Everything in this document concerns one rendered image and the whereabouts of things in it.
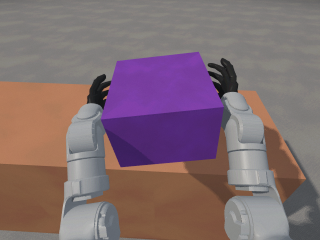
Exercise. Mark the left robot forearm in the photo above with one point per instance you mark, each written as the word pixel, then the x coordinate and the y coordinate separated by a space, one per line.
pixel 85 153

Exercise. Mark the right robot hand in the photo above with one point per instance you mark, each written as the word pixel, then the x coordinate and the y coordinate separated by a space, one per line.
pixel 228 79

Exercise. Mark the right robot forearm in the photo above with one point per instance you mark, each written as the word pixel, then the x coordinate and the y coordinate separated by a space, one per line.
pixel 246 148

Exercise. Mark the pedestal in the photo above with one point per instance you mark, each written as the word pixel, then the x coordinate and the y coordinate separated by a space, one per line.
pixel 167 201

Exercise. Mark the robot left upper arm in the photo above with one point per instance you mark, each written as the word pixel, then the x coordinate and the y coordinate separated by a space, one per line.
pixel 92 221

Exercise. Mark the robot right upper arm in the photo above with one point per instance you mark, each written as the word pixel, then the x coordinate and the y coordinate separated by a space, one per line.
pixel 255 218

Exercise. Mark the carton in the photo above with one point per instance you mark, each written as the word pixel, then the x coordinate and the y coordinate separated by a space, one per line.
pixel 162 109

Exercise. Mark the left robot hand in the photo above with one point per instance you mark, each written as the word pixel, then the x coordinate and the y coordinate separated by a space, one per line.
pixel 96 93

